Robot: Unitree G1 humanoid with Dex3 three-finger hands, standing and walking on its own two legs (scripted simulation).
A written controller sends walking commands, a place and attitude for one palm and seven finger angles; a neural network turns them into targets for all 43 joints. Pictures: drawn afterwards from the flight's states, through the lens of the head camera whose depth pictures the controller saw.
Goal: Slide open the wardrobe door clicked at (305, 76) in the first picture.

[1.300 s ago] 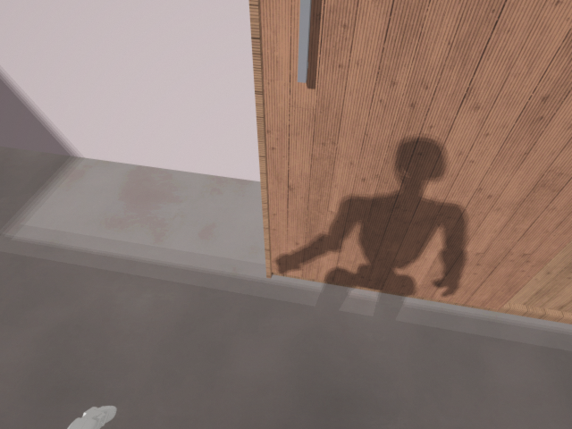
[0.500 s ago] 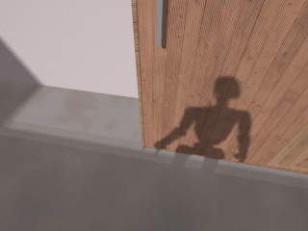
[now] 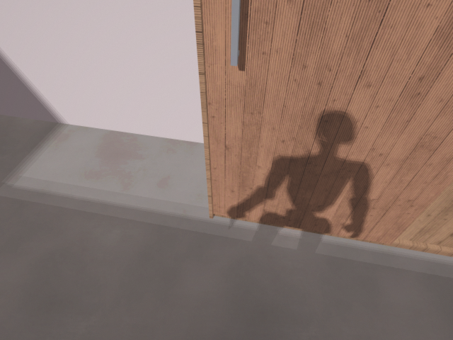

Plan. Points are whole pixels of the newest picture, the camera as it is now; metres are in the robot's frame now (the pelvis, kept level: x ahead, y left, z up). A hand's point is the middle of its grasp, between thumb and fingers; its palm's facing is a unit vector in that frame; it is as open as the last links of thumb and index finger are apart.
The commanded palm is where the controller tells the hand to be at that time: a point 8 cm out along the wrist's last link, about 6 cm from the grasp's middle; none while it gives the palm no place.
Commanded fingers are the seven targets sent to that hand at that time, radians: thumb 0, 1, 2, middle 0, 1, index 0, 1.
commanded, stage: look at it before walking up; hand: left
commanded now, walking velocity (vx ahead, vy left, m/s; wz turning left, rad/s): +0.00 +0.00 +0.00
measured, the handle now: (237, 11) +0.78 +0.02 +0.24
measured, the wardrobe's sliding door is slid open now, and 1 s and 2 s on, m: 0.00 0.00 0.00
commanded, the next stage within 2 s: turn to face it in 0.14 s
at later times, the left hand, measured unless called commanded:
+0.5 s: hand out of the picture +0.08 +0.24 -0.16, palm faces -0.05 -0.94 -0.33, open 7.3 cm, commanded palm none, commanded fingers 0.00 0.90 0.90 -0.20 -0.30 -0.20 -0.30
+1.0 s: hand out of the picture +0.07 +0.17 -0.19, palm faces -0.03 -0.98 -0.18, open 7.3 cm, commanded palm none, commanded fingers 0.00 0.90 0.90 -0.20 -0.30 -0.20 -0.30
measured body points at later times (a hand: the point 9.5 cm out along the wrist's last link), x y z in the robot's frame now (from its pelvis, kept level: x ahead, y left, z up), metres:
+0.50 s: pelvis +0.01 +0.00 +0.00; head +0.02 +0.00 +0.45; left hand +0.09 +0.29 -0.14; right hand +0.08 -0.29 -0.14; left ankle +0.00 +0.13 -0.75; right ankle +0.00 -0.12 -0.75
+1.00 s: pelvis +0.08 -0.01 -0.02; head +0.10 -0.01 +0.43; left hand +0.07 +0.22 -0.17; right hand +0.01 -0.23 -0.17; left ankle +0.03 +0.11 -0.69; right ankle +0.01 -0.11 -0.75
